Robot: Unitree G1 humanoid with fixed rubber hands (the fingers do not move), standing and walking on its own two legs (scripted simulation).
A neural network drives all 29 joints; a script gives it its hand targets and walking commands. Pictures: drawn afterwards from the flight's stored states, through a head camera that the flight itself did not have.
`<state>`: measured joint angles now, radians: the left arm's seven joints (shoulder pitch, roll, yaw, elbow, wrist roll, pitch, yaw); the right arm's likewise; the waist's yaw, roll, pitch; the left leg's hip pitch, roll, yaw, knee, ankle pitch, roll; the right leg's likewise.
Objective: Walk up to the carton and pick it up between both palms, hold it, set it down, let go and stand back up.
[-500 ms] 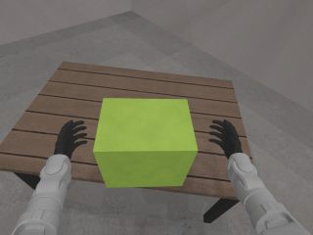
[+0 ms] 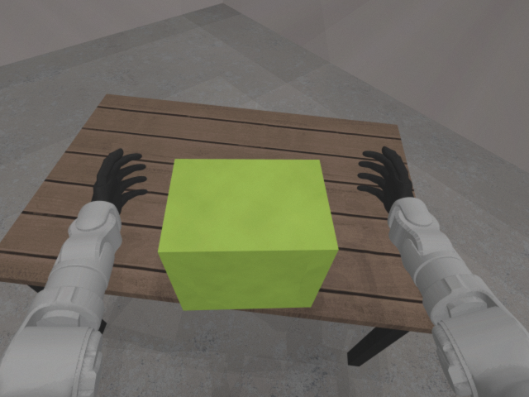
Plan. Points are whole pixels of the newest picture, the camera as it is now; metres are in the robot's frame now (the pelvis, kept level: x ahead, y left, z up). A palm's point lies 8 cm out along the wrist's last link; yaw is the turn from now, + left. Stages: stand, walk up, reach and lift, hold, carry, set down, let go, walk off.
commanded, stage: reach and lift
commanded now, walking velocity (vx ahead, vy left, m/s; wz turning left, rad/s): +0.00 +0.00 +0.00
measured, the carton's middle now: (248, 238) +0.42 +0.06 -0.09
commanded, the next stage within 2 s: none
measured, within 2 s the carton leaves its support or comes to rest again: neither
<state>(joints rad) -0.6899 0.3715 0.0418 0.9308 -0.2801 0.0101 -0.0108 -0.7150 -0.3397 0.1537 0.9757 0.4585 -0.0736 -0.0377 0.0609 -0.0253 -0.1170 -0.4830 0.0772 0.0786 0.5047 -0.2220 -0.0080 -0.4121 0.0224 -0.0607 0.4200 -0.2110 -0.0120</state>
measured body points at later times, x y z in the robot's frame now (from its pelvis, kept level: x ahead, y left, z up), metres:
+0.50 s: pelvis -0.01 +0.00 -0.03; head +0.09 +0.02 +0.40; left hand +0.37 +0.27 -0.06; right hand +0.42 -0.16 -0.04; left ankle +0.01 +0.12 -0.74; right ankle -0.01 -0.11 -0.74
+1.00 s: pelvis -0.03 +0.00 -0.07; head +0.10 +0.02 +0.36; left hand +0.38 +0.27 -0.08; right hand +0.44 -0.15 -0.06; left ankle +0.01 +0.12 -0.74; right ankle -0.01 -0.11 -0.74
